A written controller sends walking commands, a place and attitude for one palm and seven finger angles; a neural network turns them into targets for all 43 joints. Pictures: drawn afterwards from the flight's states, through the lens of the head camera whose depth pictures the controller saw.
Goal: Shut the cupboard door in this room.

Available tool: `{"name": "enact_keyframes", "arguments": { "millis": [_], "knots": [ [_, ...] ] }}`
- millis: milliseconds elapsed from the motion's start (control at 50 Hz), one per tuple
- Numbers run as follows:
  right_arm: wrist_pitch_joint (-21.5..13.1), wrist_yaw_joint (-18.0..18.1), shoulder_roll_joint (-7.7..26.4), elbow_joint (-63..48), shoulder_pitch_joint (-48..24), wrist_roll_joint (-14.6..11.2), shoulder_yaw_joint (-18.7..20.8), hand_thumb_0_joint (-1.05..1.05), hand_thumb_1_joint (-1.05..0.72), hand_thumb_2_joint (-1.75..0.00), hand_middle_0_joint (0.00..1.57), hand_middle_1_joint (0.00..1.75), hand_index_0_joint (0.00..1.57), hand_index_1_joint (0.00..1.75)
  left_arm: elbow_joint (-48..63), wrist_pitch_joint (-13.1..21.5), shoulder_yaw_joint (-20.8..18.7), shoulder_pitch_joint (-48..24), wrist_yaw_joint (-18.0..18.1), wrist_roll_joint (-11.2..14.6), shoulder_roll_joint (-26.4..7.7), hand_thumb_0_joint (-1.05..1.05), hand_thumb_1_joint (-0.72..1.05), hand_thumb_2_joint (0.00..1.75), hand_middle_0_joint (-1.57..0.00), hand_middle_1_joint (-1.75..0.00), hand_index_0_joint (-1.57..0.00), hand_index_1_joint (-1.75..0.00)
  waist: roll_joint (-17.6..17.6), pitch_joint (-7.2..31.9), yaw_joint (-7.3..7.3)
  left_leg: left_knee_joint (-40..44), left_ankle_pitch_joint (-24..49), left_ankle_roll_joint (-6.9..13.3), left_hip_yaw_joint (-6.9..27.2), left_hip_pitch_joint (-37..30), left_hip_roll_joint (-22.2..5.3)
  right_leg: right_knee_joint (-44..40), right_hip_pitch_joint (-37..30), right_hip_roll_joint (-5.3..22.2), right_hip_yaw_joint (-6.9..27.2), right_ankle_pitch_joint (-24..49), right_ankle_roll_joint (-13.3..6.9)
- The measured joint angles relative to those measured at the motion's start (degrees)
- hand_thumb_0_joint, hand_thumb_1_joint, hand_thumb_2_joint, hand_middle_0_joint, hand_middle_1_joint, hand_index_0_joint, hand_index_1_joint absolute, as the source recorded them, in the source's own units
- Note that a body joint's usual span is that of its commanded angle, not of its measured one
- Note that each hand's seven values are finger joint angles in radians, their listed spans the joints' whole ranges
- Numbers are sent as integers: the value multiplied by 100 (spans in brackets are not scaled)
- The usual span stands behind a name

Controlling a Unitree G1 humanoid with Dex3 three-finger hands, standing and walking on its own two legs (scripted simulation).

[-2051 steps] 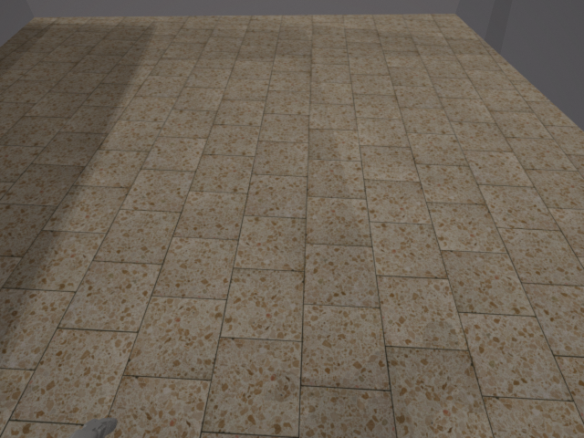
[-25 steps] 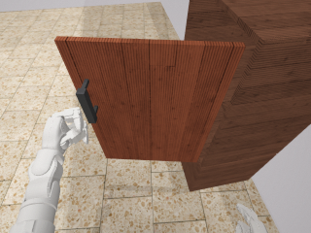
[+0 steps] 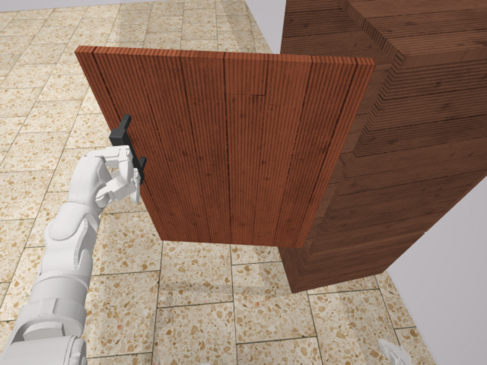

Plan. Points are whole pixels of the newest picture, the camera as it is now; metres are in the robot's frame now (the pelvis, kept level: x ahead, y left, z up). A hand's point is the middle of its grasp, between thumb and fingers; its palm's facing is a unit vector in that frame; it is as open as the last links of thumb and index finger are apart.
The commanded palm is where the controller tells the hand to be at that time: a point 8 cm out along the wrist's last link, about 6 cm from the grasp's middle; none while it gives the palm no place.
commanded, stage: push the door shut along its arc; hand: left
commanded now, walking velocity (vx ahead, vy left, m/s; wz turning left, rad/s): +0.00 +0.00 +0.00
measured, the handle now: (131, 150) +0.46 +0.21 +0.08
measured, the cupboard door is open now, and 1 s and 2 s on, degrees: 75 56 49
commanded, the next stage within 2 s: pull the fist back off the door in 1.42 s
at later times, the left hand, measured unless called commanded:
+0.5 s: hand (149, 151) +0.45 +0.18 +0.09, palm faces -0.23 -0.97 -0.02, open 3.3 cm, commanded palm +0.45 +0.22 +0.08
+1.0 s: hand (176, 131) +0.51 +0.14 +0.09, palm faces -0.36 -0.93 +0.01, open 3.1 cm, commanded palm +0.52 +0.18 +0.08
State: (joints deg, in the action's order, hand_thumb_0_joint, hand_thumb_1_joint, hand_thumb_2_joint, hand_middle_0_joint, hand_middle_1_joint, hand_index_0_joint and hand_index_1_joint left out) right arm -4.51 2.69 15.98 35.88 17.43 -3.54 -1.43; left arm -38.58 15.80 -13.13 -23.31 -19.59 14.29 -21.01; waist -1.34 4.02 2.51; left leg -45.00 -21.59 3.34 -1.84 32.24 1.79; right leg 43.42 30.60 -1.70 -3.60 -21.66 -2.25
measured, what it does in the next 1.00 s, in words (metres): stands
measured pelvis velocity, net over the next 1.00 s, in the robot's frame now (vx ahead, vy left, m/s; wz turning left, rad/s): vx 0.00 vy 0.01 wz -0.02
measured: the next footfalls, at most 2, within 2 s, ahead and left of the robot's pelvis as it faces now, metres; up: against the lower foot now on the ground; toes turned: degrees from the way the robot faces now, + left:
none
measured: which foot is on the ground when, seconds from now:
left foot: down 0.00-1.00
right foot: down 0.00-1.00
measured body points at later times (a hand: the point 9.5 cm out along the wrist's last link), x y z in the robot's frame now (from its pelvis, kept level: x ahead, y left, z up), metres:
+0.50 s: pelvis -0.01 +0.00 -0.01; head +0.08 +0.01 +0.43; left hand +0.46 +0.23 +0.09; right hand +0.05 -0.27 -0.12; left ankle +0.01 +0.08 -0.71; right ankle +0.00 -0.10 -0.71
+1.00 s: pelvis +0.00 +0.01 -0.02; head +0.12 +0.03 +0.41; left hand +0.52 +0.19 +0.09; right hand +0.00 -0.26 -0.13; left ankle +0.01 +0.08 -0.71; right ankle +0.00 -0.10 -0.71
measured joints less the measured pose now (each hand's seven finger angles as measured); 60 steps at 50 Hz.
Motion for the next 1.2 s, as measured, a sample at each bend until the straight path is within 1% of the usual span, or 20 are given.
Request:
{"name": "enact_keyframes", "arguments": {
  "millis": [120,240,420,460,540,800,880,960,1040,1120,1200],
  "knots": [
    [57,23,37,119,61,-8,0,1,-90,-90,21,30,21,30,-576,98,49,-511,-171,-25,-132,1,93,96,-130,-150,-130,-150,13,-36,42,-77,10,-6,54,131,7,53,101,9,-60,1,-12],
    [75,28,58,196,65,2,-34,1,-90,-90,21,30,21,30,-1316,185,76,-1154,-359,-65,-301,2,97,98,-130,-150,-130,-150,21,-45,122,-166,19,-6,84,311,14,130,265,19,-97,3,-18],
    [73,6,98,216,98,46,-92,1,-90,-90,21,30,21,30,-2189,233,49,-2064,-726,-140,-588,2,98,98,-130,-150,-130,-150,42,-26,309,-397,-31,12,75,748,3,344,695,18,-100,-37,-10],
    [83,1,105,215,115,63,-95,1,-90,-90,21,30,21,30,-2332,233,-64,-2240,-780,-161,-635,2,96,97,-130,-150,-131,-150,56,-16,359,-455,-50,18,60,863,-6,400,814,12,-88,-48,-5],
    [104,-22,118,196,203,96,-63,1,-90,-90,21,30,21,30,-2489,187,-114,-2529,-820,-253,-769,2,93,94,-130,-150,-131,-150,61,16,456,-567,-89,28,43,1087,-23,493,1037,0,-76,-69,3],
    [279,-66,124,241,488,168,-31,1,-90,-90,21,30,21,30,-2807,6,-202,-3138,-961,-416,-952,2,90,90,-130,-150,-130,-150,16,71,660,-785,-226,79,6,1486,-78,605,1407,-52,-40,-123,47],
    [296,-77,107,246,536,199,-14,1,-90,-90,21,30,21,30,-2789,-40,-138,-3217,-1007,-467,-949,2,90,90,-130,-150,-130,-150,-19,90,693,-818,-260,92,6,1538,-83,608,1446,-58,-38,-140,61],
    [317,-66,92,264,524,210,-30,1,-90,-90,21,30,21,30,-2908,-76,-41,-3379,-1050,-472,-856,1,90,90,-130,-150,-130,-150,-46,101,717,-846,-292,110,4,1566,-79,621,1467,-55,-35,-164,78],
    [299,-59,73,239,464,234,-60,1,-90,-90,21,30,21,30,-3068,-134,-87,-3618,-988,-555,-849,2,90,90,-130,-150,-130,-150,-53,93,791,-903,-319,119,-1,1652,-82,673,1552,-56,-32,-185,85],
    [279,-64,61,195,432,261,-63,1,-90,-90,21,30,21,30,-3154,-140,-48,-3825,-966,-631,-875,2,90,90,-130,-150,-130,-150,-69,86,859,-960,-345,121,-17,1752,-93,729,1659,-66,-18,-204,86],
    [294,-60,64,175,413,281,-88,1,-90,-90,21,30,21,30,-3308,-201,-148,-4049,-1000,-701,-929,1,90,90,-130,-150,-130,-150,-75,88,939,-1028,-388,121,-44,1853,-120,799,1774,-90,8,-232,82]
  ]
}}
